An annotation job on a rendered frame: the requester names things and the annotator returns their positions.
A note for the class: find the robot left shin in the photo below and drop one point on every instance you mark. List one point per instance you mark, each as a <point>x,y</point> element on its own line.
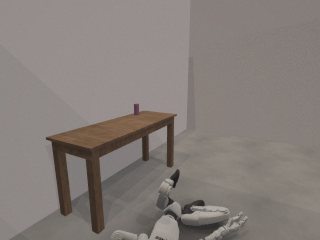
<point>169,181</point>

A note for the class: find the robot left upper arm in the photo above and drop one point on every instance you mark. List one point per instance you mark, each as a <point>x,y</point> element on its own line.
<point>123,235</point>

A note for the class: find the table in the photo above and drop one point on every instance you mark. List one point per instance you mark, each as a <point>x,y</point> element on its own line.
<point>94,141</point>

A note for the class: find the robot right forearm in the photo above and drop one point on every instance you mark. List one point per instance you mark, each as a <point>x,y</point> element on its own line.
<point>218,234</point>

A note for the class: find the robot left thigh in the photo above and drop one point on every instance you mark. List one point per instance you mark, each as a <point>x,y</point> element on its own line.
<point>163,199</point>

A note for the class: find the right robot hand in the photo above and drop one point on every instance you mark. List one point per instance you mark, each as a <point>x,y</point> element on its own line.
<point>232,226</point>

